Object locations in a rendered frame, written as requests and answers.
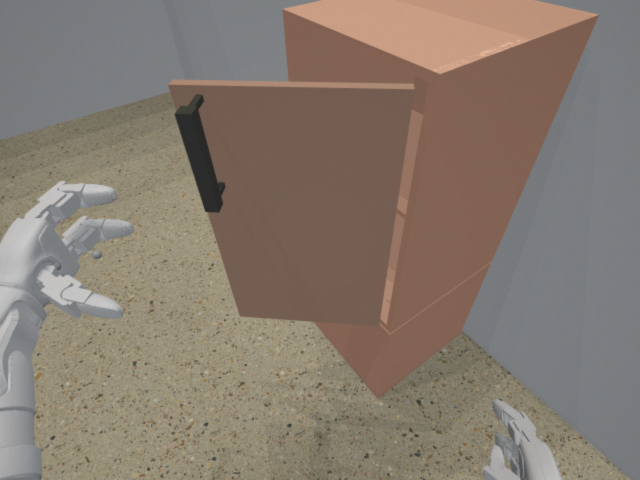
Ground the robot left hand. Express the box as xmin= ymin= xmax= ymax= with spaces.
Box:
xmin=0 ymin=181 xmax=134 ymax=319

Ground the robot right hand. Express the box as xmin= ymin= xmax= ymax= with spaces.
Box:
xmin=484 ymin=399 xmax=562 ymax=480

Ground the cupboard door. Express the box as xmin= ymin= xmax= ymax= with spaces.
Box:
xmin=168 ymin=79 xmax=415 ymax=326

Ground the left robot forearm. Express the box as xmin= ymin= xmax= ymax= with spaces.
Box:
xmin=0 ymin=285 xmax=47 ymax=480

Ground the handle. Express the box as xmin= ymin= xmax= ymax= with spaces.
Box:
xmin=175 ymin=95 xmax=225 ymax=213

